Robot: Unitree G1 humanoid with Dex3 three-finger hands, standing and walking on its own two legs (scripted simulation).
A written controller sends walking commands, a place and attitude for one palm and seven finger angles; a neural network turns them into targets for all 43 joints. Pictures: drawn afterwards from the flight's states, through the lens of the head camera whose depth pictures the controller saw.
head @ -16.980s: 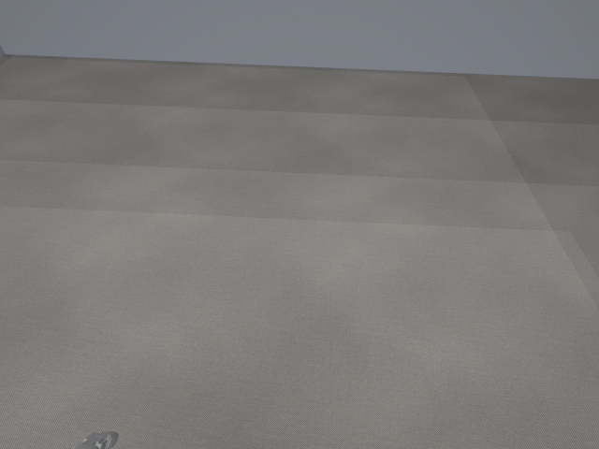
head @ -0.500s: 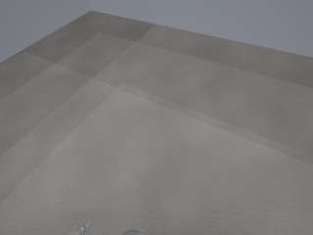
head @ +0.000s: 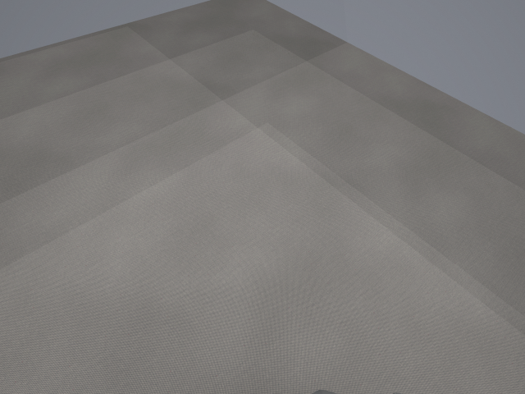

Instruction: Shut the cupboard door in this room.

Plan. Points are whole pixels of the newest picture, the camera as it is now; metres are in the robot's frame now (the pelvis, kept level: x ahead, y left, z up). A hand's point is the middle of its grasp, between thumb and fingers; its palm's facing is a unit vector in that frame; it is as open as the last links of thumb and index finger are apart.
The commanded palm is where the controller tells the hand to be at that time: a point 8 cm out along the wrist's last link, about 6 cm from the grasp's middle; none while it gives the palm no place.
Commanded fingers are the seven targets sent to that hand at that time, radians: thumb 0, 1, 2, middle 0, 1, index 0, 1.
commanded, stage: turn or walk to find it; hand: left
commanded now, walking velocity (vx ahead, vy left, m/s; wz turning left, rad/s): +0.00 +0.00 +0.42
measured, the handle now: out of the picture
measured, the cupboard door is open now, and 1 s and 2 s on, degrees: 80 80 80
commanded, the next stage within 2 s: none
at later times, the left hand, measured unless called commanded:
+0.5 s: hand out of the picture +0.05 +0.16 -0.13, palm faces +0.21 -0.93 -0.29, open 7.4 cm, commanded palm none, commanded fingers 0.00 0.90 0.90 -0.20 -0.30 -0.20 -0.30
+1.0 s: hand out of the picture -0.09 +0.20 -0.17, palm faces +0.46 -0.85 -0.26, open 7.4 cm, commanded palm none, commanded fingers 0.00 0.90 0.90 -0.20 -0.30 -0.20 -0.30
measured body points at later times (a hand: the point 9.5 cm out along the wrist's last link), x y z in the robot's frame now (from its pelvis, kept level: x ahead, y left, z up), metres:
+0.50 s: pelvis -0.01 -0.05 +0.01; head +0.03 -0.08 +0.46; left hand +0.03 +0.21 -0.11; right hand +0.08 -0.29 -0.16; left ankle -0.07 +0.09 -0.64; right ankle +0.01 -0.14 -0.73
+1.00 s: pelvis -0.04 -0.01 +0.01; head -0.02 +0.01 +0.46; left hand -0.12 +0.25 -0.15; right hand +0.15 -0.19 -0.13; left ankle -0.08 +0.08 -0.73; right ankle +0.00 -0.15 -0.66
